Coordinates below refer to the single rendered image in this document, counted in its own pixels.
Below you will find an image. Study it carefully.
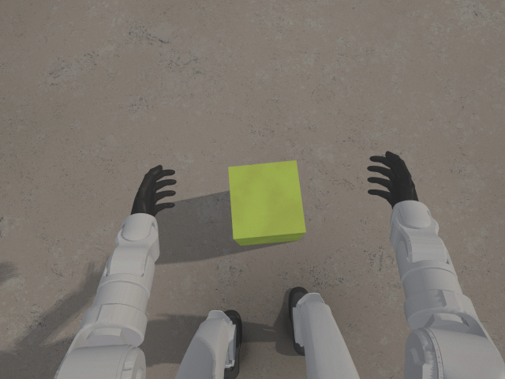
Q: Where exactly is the left robot upper arm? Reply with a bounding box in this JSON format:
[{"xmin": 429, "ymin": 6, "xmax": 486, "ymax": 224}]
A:
[{"xmin": 57, "ymin": 344, "xmax": 146, "ymax": 379}]

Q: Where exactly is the robot right foot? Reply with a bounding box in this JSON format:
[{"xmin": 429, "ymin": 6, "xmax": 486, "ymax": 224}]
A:
[{"xmin": 289, "ymin": 287, "xmax": 308, "ymax": 356}]

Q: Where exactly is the left robot forearm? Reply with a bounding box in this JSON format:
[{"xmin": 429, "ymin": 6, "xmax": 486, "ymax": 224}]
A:
[{"xmin": 54, "ymin": 213, "xmax": 159, "ymax": 379}]

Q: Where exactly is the right robot upper arm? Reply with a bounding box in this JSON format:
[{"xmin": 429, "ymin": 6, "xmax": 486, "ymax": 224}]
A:
[{"xmin": 404, "ymin": 327, "xmax": 505, "ymax": 379}]

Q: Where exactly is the left robot thigh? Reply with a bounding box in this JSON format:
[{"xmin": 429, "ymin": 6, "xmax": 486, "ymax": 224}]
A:
[{"xmin": 174, "ymin": 318, "xmax": 237, "ymax": 379}]

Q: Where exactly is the robot left hand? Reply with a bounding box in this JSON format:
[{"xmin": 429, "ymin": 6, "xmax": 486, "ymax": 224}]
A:
[{"xmin": 131, "ymin": 165, "xmax": 177, "ymax": 217}]

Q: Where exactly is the carton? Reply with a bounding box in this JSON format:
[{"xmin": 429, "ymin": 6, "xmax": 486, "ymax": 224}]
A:
[{"xmin": 228, "ymin": 160, "xmax": 306, "ymax": 246}]

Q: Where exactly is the robot right hand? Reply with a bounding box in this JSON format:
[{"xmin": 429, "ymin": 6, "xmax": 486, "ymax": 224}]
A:
[{"xmin": 367, "ymin": 151, "xmax": 419, "ymax": 209}]

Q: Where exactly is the right robot forearm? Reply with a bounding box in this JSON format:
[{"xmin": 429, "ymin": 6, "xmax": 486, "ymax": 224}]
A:
[{"xmin": 390, "ymin": 201, "xmax": 505, "ymax": 369}]

